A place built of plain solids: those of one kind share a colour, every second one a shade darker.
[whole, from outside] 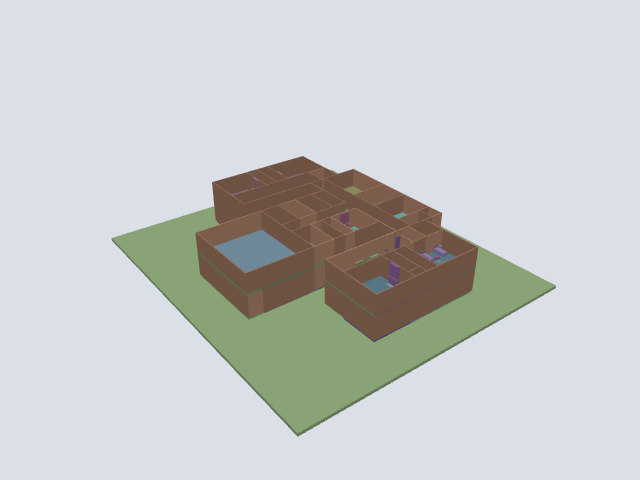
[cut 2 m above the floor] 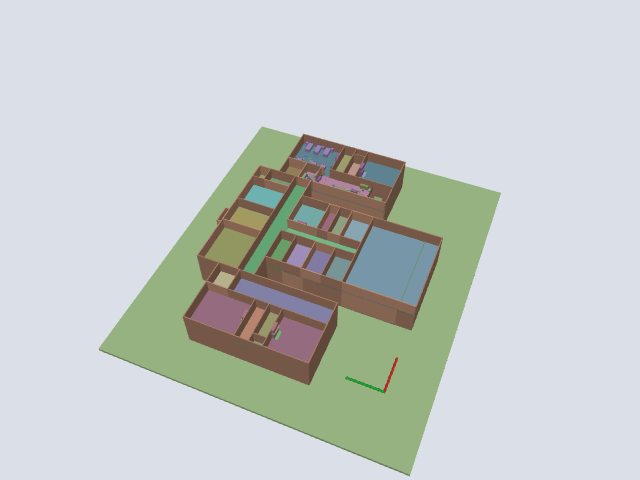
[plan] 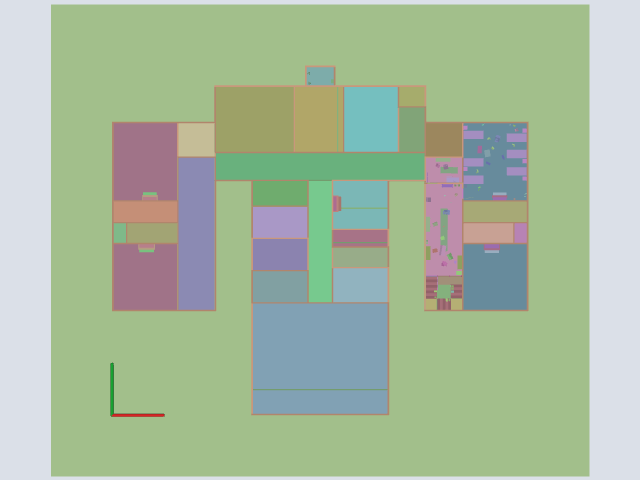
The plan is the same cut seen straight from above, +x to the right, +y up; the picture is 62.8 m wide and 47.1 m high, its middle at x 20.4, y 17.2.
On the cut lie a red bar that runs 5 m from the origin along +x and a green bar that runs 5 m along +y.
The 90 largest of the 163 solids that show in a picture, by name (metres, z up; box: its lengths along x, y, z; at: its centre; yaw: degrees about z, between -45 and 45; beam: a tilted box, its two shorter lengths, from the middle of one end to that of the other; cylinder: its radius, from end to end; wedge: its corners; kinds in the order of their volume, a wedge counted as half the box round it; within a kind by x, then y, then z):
{
 "under_1": {"box": [52.85, 46.32, 0.5], "at": [20.43, 17.16, -1.25]},
 "wall_1": {"box": [0.16, 6.43, 7.12], "at": [0.08, 13.57, 3.26]},
 "wall_2": {"box": [0.16, 1.92, 7.12], "at": [0.08, 17.88, 3.26]},
 "wall_3": {"box": [0.16, 2.0, 7.12], "at": [0.08, 19.97, 3.26]},
 "wall_4": {"box": [0.16, 7.55, 7.12], "at": [0.08, 24.88, 3.26]},
 "wall_5": {"box": [0.13, 1.92, 7.12], "at": [1.43, 17.88, 3.26]},
 "wall_6": {"box": [6.51, 0.13, 7.12], "at": [3.25, 16.86, 3.26]},
 "wall_7": {"box": [6.51, 0.13, 7.12], "at": [3.25, 18.91, 3.26]},
 "wall_8": {"box": [6.51, 0.13, 7.12], "at": [3.25, 21.04, 3.26]},
 "wall_9": {"box": [10.19, 0.16, 7.12], "at": [5.09, 28.73, 3.26]},
 "wall_10": {"box": [10.22, 0.16, 7.12], "at": [5.11, 10.28, 3.26]},
 "wall_11": {"box": [0.13, 6.43, 7.12], "at": [6.45, 13.57, 3.26]},
 "wall_12": {"box": [0.13, 1.92, 7.12], "at": [6.45, 17.88, 3.26]},
 "wall_13": {"box": [0.13, 2.0, 7.12], "at": [6.45, 19.97, 3.26]},
 "wall_14": {"box": [0.16, 3.41, 7.12], "at": [10.11, 30.52, 3.26]},
 "wall_15": {"box": [0.13, 2.8, 7.12], "at": [10.12, 27.25, 3.26]},
 "wall_16": {"box": [0.16, 12.6, 7.12], "at": [10.14, 16.66, 3.26]},
 "wall_17": {"box": [0.16, 10.81, 3.16], "at": [13.74, 5.57, 5.24]},
 "wall_18": {"box": [0.16, 8.39, 3.66], "at": [13.74, 6.78, 1.53]},
 "wall_19": {"box": [0.16, 5.88, 3.66], "at": [13.74, 14.04, 1.53]},
 "wall_20": {"box": [0.16, 3.34, 3.66], "at": [13.74, 18.78, 1.53]},
 "wall_21": {"box": [0.16, 2.38, 7.12], "at": [13.74, 21.77, 3.26]},
 "wall_22": {"box": [9.23, 0.13, 3.16], "at": [14.68, 23.05, 5.24]},
 "wall_23": {"box": [5.63, 0.13, 3.16], "at": [16.48, 14.2, 5.24]},
 "wall_24": {"box": [5.63, 0.13, 3.16], "at": [16.48, 17.36, 5.24]},
 "wall_25": {"box": [5.63, 0.13, 7.12], "at": [16.48, 20.52, 3.26]},
 "wall_26": {"box": [0.13, 6.37, 3.16], "at": [17.89, 29.04, 5.24]},
 "wall_27": {"box": [0.13, 2.41, 7.12], "at": [19.23, 21.79, 3.26]},
 "wall_28": {"box": [13.53, 0.16, 7.12], "at": [20.43, 0.08, 3.26]},
 "wall_29": {"box": [13.53, 0.13, 7.12], "at": [20.43, 11.04, 3.26]},
 "wall_30": {"box": [20.73, 0.13, 3.16], "at": [20.43, 25.79, 5.24]},
 "wall_31": {"box": [20.79, 0.16, 3.16], "at": [20.43, 32.3, 5.24]},
 "wall_32": {"box": [2.99, 0.16, 3.66], "at": [20.43, 34.24, 1.53]},
 "wall_33": {"box": [0.13, 4.68, 3.16], "at": [21.62, 20.65, 5.24]},
 "wall_34": {"box": [0.13, 6.37, 3.16], "at": [22.71, 29.04, 5.24]},
 "wall_35": {"box": [5.63, 0.13, 3.16], "at": [24.38, 14.48, 5.24]},
 "wall_36": {"box": [5.63, 0.13, 3.16], "at": [24.38, 16.52, 5.24]},
 "wall_37": {"box": [5.63, 0.13, 3.16], "at": [24.38, 18.25, 5.24]},
 "wall_38": {"box": [9.23, 0.13, 3.16], "at": [26.18, 23.05, 5.24]},
 "wall_39": {"box": [0.16, 10.81, 3.16], "at": [27.11, 5.57, 5.24]},
 "wall_40": {"box": [0.16, 8.39, 3.66], "at": [27.11, 6.78, 1.53]},
 "wall_41": {"box": [0.16, 5.78, 3.66], "at": [27.11, 13.99, 1.53]},
 "wall_42": {"box": [0.16, 4.65, 3.16], "at": [27.11, 20.64, 5.24]},
 "wall_43": {"box": [0.13, 4.34, 3.16], "at": [28.11, 28.02, 5.24]},
 "wall_44": {"box": [0.16, 12.34, 3.16], "at": [30.71, 16.53, 5.24]},
 "wall_45": {"box": [0.16, 12.6, 3.66], "at": [30.71, 16.66, 1.53]},
 "wall_46": {"box": [0.13, 2.8, 7.12], "at": [30.73, 27.25, 3.26]},
 "wall_47": {"box": [0.13, 6.43, 7.12], "at": [34.41, 13.57, 3.26]},
 "wall_48": {"box": [0.13, 1.92, 7.12], "at": [34.41, 17.88, 3.26]},
 "wall_49": {"box": [0.13, 2.0, 7.12], "at": [34.41, 19.97, 3.26]},
 "wall_50": {"box": [10.22, 0.16, 7.12], "at": [35.74, 10.28, 3.26]},
 "wall_51": {"box": [10.19, 0.16, 7.12], "at": [35.76, 28.73, 3.26]},
 "wall_52": {"box": [6.51, 0.13, 7.12], "at": [37.59, 16.86, 3.26]},
 "wall_53": {"box": [6.51, 0.13, 7.12], "at": [37.59, 18.91, 3.26]},
 "wall_54": {"box": [6.51, 0.13, 7.12], "at": [37.59, 21.04, 3.26]},
 "wall_55": {"box": [0.13, 1.92, 7.12], "at": [39.42, 17.88, 3.26]},
 "wall_56": {"box": [0.16, 6.43, 7.12], "at": [40.77, 13.57, 3.26]},
 "wall_57": {"box": [0.16, 1.92, 7.12], "at": [40.77, 17.88, 3.26]},
 "wall_58": {"box": [0.16, 2.0, 7.12], "at": [40.77, 19.97, 3.26]},
 "wall_59": {"box": [0.16, 7.55, 7.12], "at": [40.77, 24.88, 3.26]},
 "floor_dining_hall_1": {"box": [13.21, 8.39, 0.69], "at": [20.43, 6.78, -0.34]},
 "floor_schoolroom_boys_1": {"box": [6.22, 7.55, 0.69], "at": [37.58, 24.88, -0.34]},
 "floor_dais_1": {"box": [13.21, 2.29, 0.94], "at": [20.43, 1.3, -0.22]},
 "floor_playroom_boys_1": {"box": [6.22, 6.43, 0.69], "at": [37.58, 13.57, -0.34]},
 "upper_floor_chapel_1": {"box": [13.21, 10.81, 0.16], "at": [20.43, 5.57, 3.58]},
 "upper_floor_dormitory_boys_1": {"box": [6.22, 6.43, 0.16], "at": [37.58, 13.57, 3.58]},
 "upper_floor_dormitory_boys_2": {"box": [6.22, 7.55, 0.16], "at": [37.58, 24.88, 3.58]},
 "upper_floor_dormitory_girls_1": {"box": [6.22, 6.43, 0.16], "at": [3.27, 13.57, 3.58]},
 "upper_floor_dormitory_girls_2": {"box": [6.22, 7.55, 0.16], "at": [3.27, 24.88, 3.58]},
 "upper_floor_cross_gallery_1": {"box": [2.27, 12.02, 0.16], "at": [20.43, 17.11, 3.58]},
 "upper_floor_cross_gallery_2": {"box": [20.47, 2.6, 0.16], "at": [20.43, 24.42, 3.58]},
 "upper_floor_landing_girls_1": {"box": [3.55, 14.91, 0.16], "at": [8.29, 17.82, 3.58]},
 "upper_floor_officers_room_1": {"box": [7.63, 6.37, 0.16], "at": [14.01, 29.04, 3.58]},
 "upper_floor_superintendents_sitting_room_1": {"box": [5.26, 6.37, 0.16], "at": [25.41, 29.04, 3.58]},
 "upper_floor_landing_boys_1": {"box": [3.55, 9.08, 0.16], "at": [32.56, 18.16, 3.58]},
 "upper_floor_superintendents_bedroom_1": {"box": [4.7, 6.37, 0.16], "at": [20.3, 29.04, 3.58]},
 "upper_floor_sick_room_1": {"box": [5.34, 4.68, 0.16], "at": [24.36, 20.65, 3.58]},
 "stair_boys_landing_1": {"box": [1.1, 1.1, 2.39], "at": [31.34, 10.91, 0.9]},
 "upper_floor_infirmary_nurse_1": {"box": [5.34, 3.32, 0.16], "at": [24.36, 12.76, 3.58]},
 "upper_floor_bathroom_1": {"box": [5.34, 3.03, 0.16], "at": [16.49, 15.78, 3.58]},
 "upper_floor_linen_room_1": {"box": [5.34, 3.03, 0.16], "at": [16.49, 18.93, 3.58]},
 "upper_floor_servants_rooms_1": {"box": [5.34, 3.03, 0.16], "at": [16.49, 12.62, 3.58]},
 "floor_porch_1": {"box": [2.67, 1.81, 0.5], "at": [20.43, 33.26, -0.44]},
 "upper_floor_back_stair_head_1": {"box": [5.34, 2.41, 0.16], "at": [16.49, 21.79, 3.58]},
 "upper_floor_washroom_boys_1": {"box": [6.22, 2.0, 0.16], "at": [37.58, 19.97, 3.58]},
 "upper_floor_washroom_girls_1": {"box": [6.22, 2.0, 0.16], "at": [3.27, 19.97, 3.58]},
 "fixture_breast_dormitory_boys_1": {"box": [1.42, 0.41, 3.21], "at": [37.26, 16.59, 5.22]},
 "upper_floor_master_room_1": {"box": [3.55, 3.25, 0.16], "at": [32.56, 27.02, 3.58]},
 "upper_floor_matron_room_1": {"box": [3.55, 3.25, 0.16], "at": [8.29, 27.02, 3.58]},
 "upper_floor_superintendents_lobby_1": {"box": [2.49, 4.34, 0.16], "at": [29.41, 28.02, 3.58]}
}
